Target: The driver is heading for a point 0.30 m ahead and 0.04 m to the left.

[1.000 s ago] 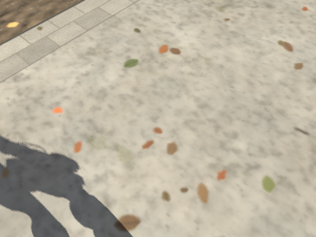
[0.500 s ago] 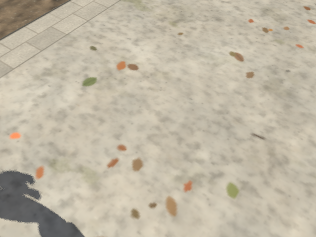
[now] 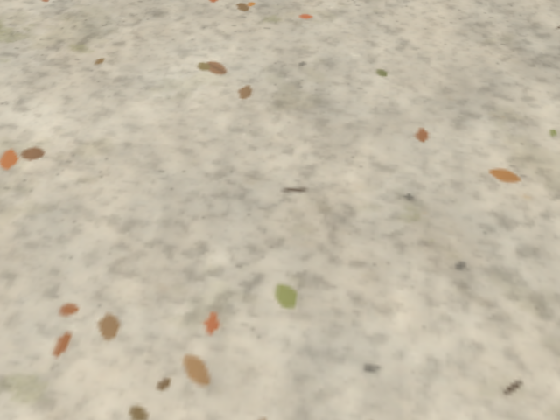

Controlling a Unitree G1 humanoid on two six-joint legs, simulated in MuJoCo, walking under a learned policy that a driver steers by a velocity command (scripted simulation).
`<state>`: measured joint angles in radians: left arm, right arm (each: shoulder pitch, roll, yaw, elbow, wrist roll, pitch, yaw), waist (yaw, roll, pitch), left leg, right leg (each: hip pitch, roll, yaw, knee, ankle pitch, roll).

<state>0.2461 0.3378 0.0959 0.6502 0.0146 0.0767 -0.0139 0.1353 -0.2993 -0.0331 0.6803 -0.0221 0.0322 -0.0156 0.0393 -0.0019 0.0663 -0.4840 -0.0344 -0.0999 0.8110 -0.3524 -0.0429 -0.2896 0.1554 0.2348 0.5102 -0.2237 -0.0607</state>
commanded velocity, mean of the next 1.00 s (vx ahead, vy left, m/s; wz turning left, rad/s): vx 0.27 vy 0.00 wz -0.34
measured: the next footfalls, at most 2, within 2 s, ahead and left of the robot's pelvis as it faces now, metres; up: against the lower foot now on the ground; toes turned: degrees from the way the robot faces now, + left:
left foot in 0.10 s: +0.09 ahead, +0.11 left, +0.00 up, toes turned -16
right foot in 0.56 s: +0.17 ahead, -0.17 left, +0.00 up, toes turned -17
